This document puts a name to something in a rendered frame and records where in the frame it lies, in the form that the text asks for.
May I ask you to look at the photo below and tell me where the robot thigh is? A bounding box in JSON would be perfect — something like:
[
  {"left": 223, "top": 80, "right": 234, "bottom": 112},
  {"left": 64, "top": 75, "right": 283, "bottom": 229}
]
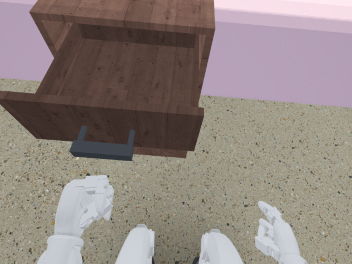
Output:
[
  {"left": 115, "top": 227, "right": 155, "bottom": 264},
  {"left": 201, "top": 232, "right": 243, "bottom": 264}
]

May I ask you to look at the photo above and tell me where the handle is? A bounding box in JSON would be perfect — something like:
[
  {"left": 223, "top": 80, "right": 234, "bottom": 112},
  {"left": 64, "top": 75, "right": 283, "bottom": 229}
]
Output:
[{"left": 69, "top": 125, "right": 135, "bottom": 161}]

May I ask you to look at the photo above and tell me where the cabinet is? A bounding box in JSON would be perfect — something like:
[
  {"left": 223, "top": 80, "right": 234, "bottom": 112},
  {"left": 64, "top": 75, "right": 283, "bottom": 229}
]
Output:
[{"left": 29, "top": 0, "right": 216, "bottom": 158}]

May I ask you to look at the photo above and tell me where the left robot thigh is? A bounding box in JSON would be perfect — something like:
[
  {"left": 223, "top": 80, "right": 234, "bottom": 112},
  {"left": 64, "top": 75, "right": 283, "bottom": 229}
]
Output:
[{"left": 115, "top": 227, "right": 155, "bottom": 264}]

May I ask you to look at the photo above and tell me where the right robot hand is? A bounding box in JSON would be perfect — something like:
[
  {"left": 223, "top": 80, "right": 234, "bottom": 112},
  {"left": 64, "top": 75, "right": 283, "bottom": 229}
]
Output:
[{"left": 255, "top": 201, "right": 300, "bottom": 262}]

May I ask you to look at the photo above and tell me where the left robot hand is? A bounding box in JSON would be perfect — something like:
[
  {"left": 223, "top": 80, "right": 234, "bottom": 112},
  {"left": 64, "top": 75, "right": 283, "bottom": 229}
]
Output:
[{"left": 54, "top": 175, "right": 114, "bottom": 238}]

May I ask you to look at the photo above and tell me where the right robot thigh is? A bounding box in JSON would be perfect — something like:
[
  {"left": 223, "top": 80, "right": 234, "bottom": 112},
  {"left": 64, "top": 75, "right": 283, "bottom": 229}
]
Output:
[{"left": 201, "top": 232, "right": 243, "bottom": 264}]

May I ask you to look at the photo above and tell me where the drawer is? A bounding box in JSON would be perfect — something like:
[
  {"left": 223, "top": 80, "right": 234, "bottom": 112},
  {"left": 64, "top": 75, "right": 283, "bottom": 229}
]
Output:
[{"left": 0, "top": 23, "right": 204, "bottom": 151}]

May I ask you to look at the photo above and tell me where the left robot forearm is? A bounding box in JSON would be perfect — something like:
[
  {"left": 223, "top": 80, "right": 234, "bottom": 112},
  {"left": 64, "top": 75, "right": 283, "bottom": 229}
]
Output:
[{"left": 37, "top": 234, "right": 84, "bottom": 264}]

